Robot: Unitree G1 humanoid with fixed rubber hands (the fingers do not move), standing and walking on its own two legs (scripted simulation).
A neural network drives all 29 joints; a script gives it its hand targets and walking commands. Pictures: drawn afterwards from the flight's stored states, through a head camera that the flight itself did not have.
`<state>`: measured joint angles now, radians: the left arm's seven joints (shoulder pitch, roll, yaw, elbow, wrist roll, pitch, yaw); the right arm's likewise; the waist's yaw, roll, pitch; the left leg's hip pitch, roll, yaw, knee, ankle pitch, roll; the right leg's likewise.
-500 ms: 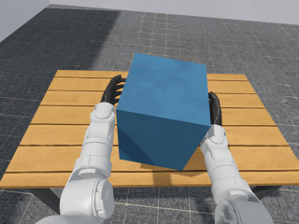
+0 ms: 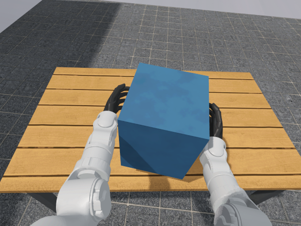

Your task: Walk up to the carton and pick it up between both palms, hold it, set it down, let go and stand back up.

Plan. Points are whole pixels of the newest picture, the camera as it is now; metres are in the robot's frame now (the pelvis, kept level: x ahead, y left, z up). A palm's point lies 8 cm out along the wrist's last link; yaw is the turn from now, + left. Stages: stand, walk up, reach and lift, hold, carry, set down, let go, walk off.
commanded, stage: set down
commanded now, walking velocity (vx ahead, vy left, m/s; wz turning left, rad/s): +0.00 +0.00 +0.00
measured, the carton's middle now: (161, 123) +0.39 -0.03 +0.03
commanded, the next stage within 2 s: none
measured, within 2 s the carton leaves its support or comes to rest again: neither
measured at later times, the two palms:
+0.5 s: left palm (116, 120) +0.40 +0.11 +0.02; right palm (211, 142) +0.32 -0.17 +0.01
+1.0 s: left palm (115, 123) +0.42 +0.11 -0.01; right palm (205, 145) +0.34 -0.17 -0.02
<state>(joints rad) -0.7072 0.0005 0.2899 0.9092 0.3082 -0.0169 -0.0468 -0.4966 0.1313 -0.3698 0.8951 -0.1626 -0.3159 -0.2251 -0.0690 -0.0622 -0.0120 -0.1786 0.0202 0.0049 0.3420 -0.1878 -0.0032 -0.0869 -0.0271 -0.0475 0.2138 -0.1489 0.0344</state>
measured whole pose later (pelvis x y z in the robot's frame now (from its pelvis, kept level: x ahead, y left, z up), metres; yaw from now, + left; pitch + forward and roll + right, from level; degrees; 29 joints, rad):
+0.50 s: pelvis -0.01 +0.00 +0.00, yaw +0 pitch +8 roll -1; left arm -0.80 0.06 0.32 1.20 0.30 -0.22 -0.03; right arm -0.55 0.16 -0.53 1.03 -0.29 -0.44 -0.23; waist -0.08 -0.06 -0.02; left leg -0.32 0.03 0.01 0.35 -0.17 -0.01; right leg -0.23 -0.02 -0.05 0.22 -0.13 0.03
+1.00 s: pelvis -0.01 +0.00 -0.01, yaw -1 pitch +18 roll -3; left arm -0.89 0.10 0.32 1.38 0.29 -0.40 -0.01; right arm -0.60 0.18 -0.65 1.07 -0.37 -0.53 -0.20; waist -0.08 -0.03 -0.11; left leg -0.58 0.04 0.00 0.44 -0.18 0.00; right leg -0.47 -0.01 -0.04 0.27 -0.12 0.03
